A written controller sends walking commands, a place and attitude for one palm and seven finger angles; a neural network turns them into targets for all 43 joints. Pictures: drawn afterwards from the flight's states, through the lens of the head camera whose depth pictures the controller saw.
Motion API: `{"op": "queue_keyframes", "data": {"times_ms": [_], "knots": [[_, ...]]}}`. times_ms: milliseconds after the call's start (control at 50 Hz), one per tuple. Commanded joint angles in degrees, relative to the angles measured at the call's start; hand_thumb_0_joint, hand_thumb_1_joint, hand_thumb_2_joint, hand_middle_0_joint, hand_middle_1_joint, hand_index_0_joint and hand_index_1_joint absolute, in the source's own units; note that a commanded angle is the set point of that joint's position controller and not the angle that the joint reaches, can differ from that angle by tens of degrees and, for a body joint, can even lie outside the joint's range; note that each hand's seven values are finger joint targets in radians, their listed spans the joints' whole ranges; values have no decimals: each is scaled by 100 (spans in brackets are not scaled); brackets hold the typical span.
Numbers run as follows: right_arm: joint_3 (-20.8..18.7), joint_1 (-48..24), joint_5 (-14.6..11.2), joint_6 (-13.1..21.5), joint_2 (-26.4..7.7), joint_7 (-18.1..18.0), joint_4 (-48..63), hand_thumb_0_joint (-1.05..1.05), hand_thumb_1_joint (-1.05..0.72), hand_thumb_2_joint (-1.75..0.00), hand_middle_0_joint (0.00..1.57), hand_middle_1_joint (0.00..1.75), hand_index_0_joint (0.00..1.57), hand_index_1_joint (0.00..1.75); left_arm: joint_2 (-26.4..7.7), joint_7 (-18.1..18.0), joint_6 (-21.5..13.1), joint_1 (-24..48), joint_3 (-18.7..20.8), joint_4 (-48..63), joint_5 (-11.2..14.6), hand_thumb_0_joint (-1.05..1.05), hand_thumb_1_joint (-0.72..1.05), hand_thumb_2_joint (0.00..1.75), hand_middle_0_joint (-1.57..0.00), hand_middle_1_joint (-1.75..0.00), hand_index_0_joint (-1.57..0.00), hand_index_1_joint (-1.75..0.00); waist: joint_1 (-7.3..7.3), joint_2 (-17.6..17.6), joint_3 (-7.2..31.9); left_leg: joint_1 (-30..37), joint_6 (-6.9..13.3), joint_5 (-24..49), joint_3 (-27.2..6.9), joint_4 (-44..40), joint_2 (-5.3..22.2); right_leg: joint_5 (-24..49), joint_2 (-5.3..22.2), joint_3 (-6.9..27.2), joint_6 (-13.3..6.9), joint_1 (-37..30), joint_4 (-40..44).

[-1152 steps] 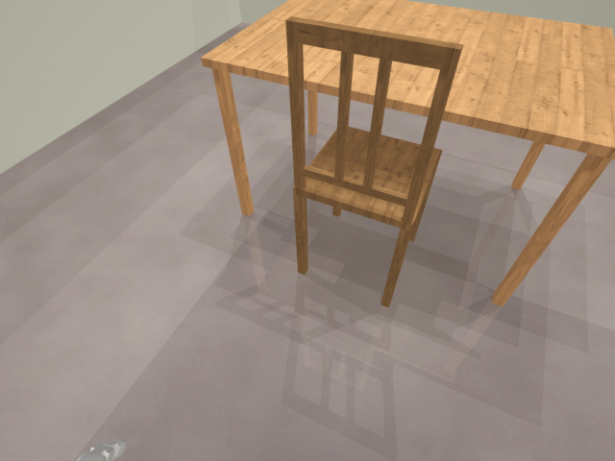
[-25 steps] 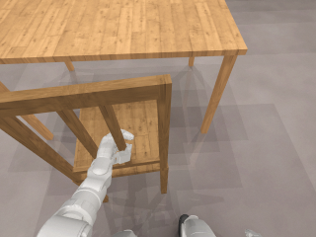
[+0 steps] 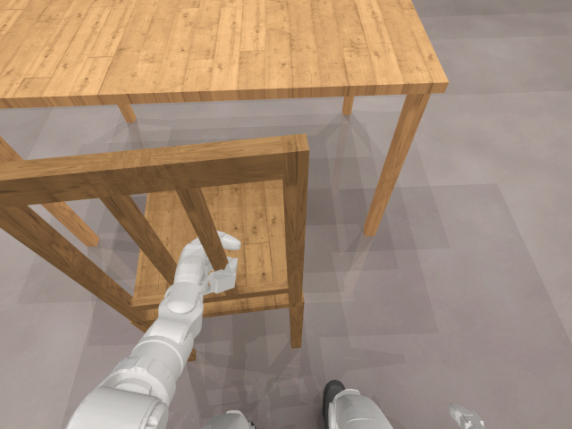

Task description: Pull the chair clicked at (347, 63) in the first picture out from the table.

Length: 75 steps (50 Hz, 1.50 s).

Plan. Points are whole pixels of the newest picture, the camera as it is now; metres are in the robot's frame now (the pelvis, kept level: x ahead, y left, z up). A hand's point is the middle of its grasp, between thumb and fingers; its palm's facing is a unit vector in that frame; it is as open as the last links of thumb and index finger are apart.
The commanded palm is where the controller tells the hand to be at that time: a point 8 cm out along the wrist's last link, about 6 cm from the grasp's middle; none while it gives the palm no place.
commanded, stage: step backward, pulling the chair out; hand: left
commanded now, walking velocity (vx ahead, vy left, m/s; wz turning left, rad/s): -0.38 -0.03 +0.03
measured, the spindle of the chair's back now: (159, 256) +0.37 +0.20 -0.03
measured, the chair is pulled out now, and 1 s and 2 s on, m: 0.25 0.26 0.43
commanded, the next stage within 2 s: none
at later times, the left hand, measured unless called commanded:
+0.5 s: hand (227, 276) +0.34 +0.10 -0.06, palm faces -0.09 -0.98 -0.19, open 5.4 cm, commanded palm +0.34 +0.15 -0.05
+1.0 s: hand (223, 285) +0.33 +0.10 -0.06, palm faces -0.07 -0.98 -0.19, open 5.5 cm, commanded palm +0.32 +0.15 -0.05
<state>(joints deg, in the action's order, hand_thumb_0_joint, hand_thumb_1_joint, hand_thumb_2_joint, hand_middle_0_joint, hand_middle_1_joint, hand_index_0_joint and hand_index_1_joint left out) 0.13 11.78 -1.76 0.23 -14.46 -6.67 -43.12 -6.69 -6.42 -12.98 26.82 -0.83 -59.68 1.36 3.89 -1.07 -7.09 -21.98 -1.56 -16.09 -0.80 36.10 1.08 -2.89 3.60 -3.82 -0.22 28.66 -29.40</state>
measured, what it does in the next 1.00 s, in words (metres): steps on the spot: right foot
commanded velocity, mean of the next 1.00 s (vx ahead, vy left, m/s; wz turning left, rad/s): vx -0.38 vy -0.04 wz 0.04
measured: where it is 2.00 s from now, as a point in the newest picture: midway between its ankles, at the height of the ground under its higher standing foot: outside the picture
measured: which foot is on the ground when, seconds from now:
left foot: down 0.00-1.00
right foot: down 0.00-0.80, up 0.82-0.88, down 0.90-1.00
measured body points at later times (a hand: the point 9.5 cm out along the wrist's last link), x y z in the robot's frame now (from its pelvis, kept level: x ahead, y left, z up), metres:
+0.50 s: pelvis +0.00 +0.00 +0.00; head +0.07 -0.01 +0.45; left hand +0.34 +0.15 -0.05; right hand +0.09 -0.26 -0.13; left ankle +0.03 +0.14 -0.72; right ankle +0.12 -0.13 -0.72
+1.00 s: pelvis -0.02 -0.01 +0.01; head +0.07 -0.02 +0.45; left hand +0.33 +0.16 -0.05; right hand +0.08 -0.25 -0.13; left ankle +0.01 +0.14 -0.72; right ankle +0.05 -0.13 -0.72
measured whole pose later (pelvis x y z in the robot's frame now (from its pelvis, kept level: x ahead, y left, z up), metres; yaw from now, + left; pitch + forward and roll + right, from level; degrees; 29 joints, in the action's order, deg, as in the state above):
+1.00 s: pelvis -0.02 -0.01 +0.01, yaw -1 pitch +2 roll -1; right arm 0.6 11.0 -0.6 -1.0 -11.7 -5.8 -40.7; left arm -9.2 -5.1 -10.9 25.8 -1.9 -54.4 1.7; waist 2.3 -1.2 -9.8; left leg -21.0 -2.8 -15.1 -1.7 34.3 3.4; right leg -8.9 0.7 -3.8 -0.5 22.9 -30.6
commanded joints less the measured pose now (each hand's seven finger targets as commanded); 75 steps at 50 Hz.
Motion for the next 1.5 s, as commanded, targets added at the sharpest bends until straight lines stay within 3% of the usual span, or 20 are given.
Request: {"op": "queue_keyframes", "data": {"times_ms": [0, 100, 260, 320, 420, 480, 520, 620, 680, 720, 800, 860, 920, 1020, 1100, 1180, 1240, 1320, 1380, 1480], "knots": [[-184, 91, 5, 137, -682, -79, 847, 0, -90, -90, 20, 30, 20, 30, -813, -33, -315, 1443, -142, 1361, -85, 0, 90, 90, -50, -145, -50, -145, -239, -363, 2186, -141, 394, -133, -479, -1421, 830, -1607, 308, 522, 99, -1640, 115], [-208, 178, 62, 103, -629, -131, 848, 0, -90, -90, 20, 30, 20, 30, -856, -38, -283, 1657, -80, 1566, -136, 0, 90, 90, -50, -145, -50, -145, -173, -467, 2414, 47, 268, 1558, -301, -980, 902, 473, 321, 486, 1, -1994, -515], [-267, 515, -8, 174, -592, -60, 485, 0, -90, -90, 20, 30, 20, 30, -1137, -64, -274, 1461, 131, 941, -138, 0, 90, 90, -50, -145, -50, -145, -168, 1151, 2361, 600, 67, -1005, 59, 589, -66, -1441, 1322, 1356, -443, -1077, 1437], [-163, 422, 24, 185, -581, -60, 452, 0, -90, -90, 20, 30, 20, 30, -1015, -51, -269, 1561, 100, 906, -162, 0, 90, 90, -50, -145, -50, -145, -104, 1025, 2453, 722, 101, -721, -78, 73, 48, -947, 1163, 867, -282, -1248, 1127], [-124, -25, 51, 151, -621, -112, 908, 0, -90, -90, 20, 30, 20, 30, -706, -24, -296, 1736, -178, 1554, -77, 0, 90, 90, -50, -145, -50, -145, -272, -794, 1985, -607, 559, 266, -798, -1639, 1166, -1208, 113, 347, 59, -1895, -786], [-201, 152, 67, 106, -645, -122, 818, 0, -90, -90, 20, 30, 20, 30, -791, -20, -223, 1708, -92, 1530, -86, 0, 90, 90, -50, -145, -50, -145, -200, -453, 2269, -85, 462, 1871, -585, -977, 1105, 330, 201, 424, 21, -2121, -716], [-220, 124, 99, 157, -631, -72, 788, 0, -90, -90, 20, 30, 20, 30, -733, 17, -228, 1733, -157, 1458, -144, 0, 90, 90, -50, -145, -50, -145, -238, -526, 1925, -296, 268, 1272, -477, -872, 946, 160, 404, 591, -130, -1880, -574], [-286, 389, 28, 142, -583, -83, 539, 0, -90, -90, 20, 30, 20, 30, -1117, -27, -246, 1552, 100, 1208, -138, 0, 90, 90, -50, -145, -50, -145, -134, 986, 2740, 558, -14, -703, -37, 612, 23, 369, 1395, 1400, -518, -1708, 953], [-187, 296, 39, 125, -603, -80, 542, 0, -90, -90, 20, 30, 20, 30, -1021, -4, -117, 1420, 105, 1060, -122, 0, 90, 90, -50, -145, -50, -145, -154, 1073, 2580, 459, 23, -861, -243, 528, 68, 429, 1378, 1066, -517, -1761, 866], [-140, 253, 46, 91, -639, -107, 604, 0, -90, -90, 20, 30, 20, 30, -874, 21, -83, 1419, 12, 1207, -90, 0, 90, 90, -50, -145, -50, -145, -95, 997, 2490, 655, 97, -190, -273, -389, 237, 257, 1015, 659, -258, -1699, 637], [-128, -166, 147, -25, -645, -98, 1007, 0, -90, -90, 20, 30, 20, 30, -593, 52, -109, 1535, -231, 1882, -52, 0, 90, 90, -50, -145, -50, -145, -271, -1300, 2021, -440, 693, 1406, -1178, -1726, 1487, -1094, 11, 218, 19, -1957, -1303], [-238, 141, 158, 39, -643, -18, 835, 0, -90, -90, 20, 30, 20, 30, -613, 62, -115, 1578, -153, 1791, -81, 0, 90, 90, -50, -145, -50, -145, -181, -554, 2288, 732, 635, 3485, -1036, -808, 1463, -214, 29, 338, -62, -1777, -641], [-288, 390, 191, 76, -662, 37, 689, 0, -90, -90, 20, 30, 20, 30, -789, 53, -254, 1787, -117, 1814, -201, 0, 90, 90, -50, -145, -50, -145, -7, -691, 2670, 1300, 323, 4021, -603, -457, 1182, 1674, 206, 434, -98, -2015, -154], [-274, 168, 50, 20, -581, -57, 719, 0, -90, -90, 20, 30, 20, 30, -1209, 22, -149, 1280, 182, 1466, -91, 0, 90, 90, -50, -145, -50, -145, -115, 632, 2905, 526, -83, -412, -104, 660, 178, 2151, 1421, 1322, -589, -2275, 638], [-135, 55, 52, 1, -606, -74, 748, 0, -90, -90, 20, 30, 20, 30, -1093, 47, 82, 1034, 206, 1436, -64, 0, 90, 90, -50, -145, -50, -145, -179, 1006, 2647, 213, -12, -1028, -448, 654, 146, 1718, 1509, 1053, -646, -2290, 626], [-188, -2, 73, -137, -841, -135, 963, 0, -90, -90, 20, 30, 20, 30, -732, 86, 141, 1060, -147, 1932, 48, 0, 90, 90, -50, -145, -50, -145, -160, -223, 2469, 626, 421, 1933, -1024, -1409, 1059, 517, 249, 304, 61, -2110, -212], [-145, -137, 218, -183, -635, -48, 1028, 0, -90, -90, 20, 30, 20, 30, -697, 114, 84, 1604, -196, 2366, -21, 0, 90, 90, -50, -145, -50, -145, -200, -1575, 2241, 506, 720, 3090, -1211, -1493, 1606, -1400, 5, 272, -22, -1677, -1317], [-268, 332, 204, -7, -667, 114, 694, 0, -90, -90, 20, 30, 20, 30, -645, 105, -118, 1739, -160, 1844, -131, 0, 90, 90, -50, -145, -50, -145, -94, -701, 2547, 2105, 580, 5311, -1006, -288, 1492, 37, 34, 399, -117, -1500, 7], [-316, 470, 149, -17, -726, 90, 596, 0, -90, -90, 20, 30, 20, 30, -1019, 79, -213, 1759, 61, 1586, -164, 0, 90, 90, -50, -145, -50, -145, 8, -511, 2940, 1869, 224, 4822, -517, -169, 1145, 2277, 289, 527, -164, -2307, 190], [-231, -20, 36, -15, -621, -74, 774, 0, -90, -90, 20, 30, 20, 30, -1326, 92, -98, 1220, 262, 1245, -38, 0, 90, 90, -50, -145, -50, -145, -210, 657, 2729, 263, -84, -818, -353, 915, 172, 2768, 1600, 1332, -710, -2429, 543]]}}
